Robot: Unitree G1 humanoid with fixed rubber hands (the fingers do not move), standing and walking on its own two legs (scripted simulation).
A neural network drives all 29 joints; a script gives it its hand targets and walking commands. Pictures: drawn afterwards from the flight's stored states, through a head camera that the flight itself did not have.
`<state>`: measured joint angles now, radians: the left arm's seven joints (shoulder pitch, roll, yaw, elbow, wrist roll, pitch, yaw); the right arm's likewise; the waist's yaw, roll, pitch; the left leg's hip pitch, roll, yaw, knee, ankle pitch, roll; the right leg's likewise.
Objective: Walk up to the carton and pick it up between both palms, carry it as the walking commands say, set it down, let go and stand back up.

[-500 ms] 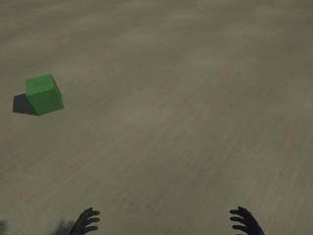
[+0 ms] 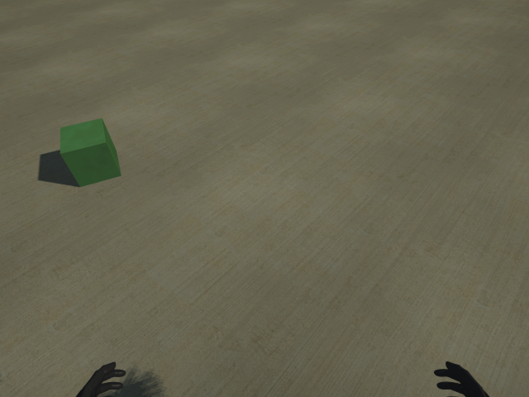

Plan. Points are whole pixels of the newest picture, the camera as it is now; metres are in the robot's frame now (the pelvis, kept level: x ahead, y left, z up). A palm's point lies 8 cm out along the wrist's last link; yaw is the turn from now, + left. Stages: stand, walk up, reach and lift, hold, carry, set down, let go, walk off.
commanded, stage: stand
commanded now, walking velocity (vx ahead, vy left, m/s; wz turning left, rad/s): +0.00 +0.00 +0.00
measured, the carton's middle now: (91, 152) +1.51 +1.03 -0.64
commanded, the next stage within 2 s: walk up in 1.14 s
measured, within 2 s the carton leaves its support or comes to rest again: neither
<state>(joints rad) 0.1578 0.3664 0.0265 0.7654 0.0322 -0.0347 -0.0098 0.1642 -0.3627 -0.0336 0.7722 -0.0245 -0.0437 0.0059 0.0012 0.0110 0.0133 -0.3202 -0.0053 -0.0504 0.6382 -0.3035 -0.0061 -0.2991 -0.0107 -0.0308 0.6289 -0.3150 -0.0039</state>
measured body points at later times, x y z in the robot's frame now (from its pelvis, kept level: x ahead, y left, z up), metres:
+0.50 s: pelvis +0.00 +0.01 +0.01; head +0.00 +0.01 +0.46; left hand +0.11 +0.32 -0.09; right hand +0.10 -0.30 -0.10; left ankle +0.02 +0.13 -0.72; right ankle +0.01 -0.12 -0.73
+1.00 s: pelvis +0.00 +0.02 +0.02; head +0.01 +0.01 +0.47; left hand +0.10 +0.33 -0.09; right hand +0.12 -0.29 -0.10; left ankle +0.02 +0.13 -0.73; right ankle +0.01 -0.12 -0.72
